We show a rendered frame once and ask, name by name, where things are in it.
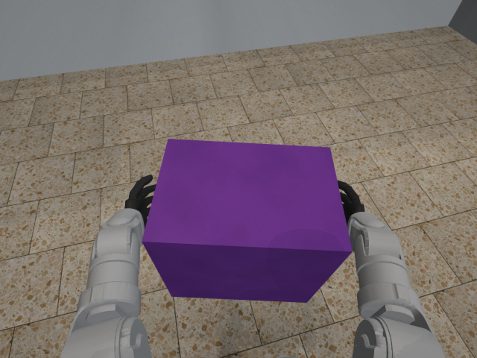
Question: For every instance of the robot right hand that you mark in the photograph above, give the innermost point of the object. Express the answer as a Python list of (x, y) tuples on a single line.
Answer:
[(351, 201)]

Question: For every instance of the robot left hand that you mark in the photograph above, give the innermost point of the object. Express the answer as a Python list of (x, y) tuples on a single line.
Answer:
[(137, 196)]

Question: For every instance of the left robot upper arm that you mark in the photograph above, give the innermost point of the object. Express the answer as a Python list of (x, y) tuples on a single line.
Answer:
[(122, 337)]

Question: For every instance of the right robot upper arm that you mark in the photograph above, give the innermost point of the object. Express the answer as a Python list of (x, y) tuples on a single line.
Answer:
[(378, 337)]

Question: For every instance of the carton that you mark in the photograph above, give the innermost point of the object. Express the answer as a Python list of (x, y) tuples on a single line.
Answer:
[(246, 221)]

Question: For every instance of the right robot forearm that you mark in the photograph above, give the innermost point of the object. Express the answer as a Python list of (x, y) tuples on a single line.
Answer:
[(385, 289)]

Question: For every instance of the left robot forearm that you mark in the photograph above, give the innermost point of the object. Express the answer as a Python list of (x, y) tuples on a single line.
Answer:
[(112, 285)]

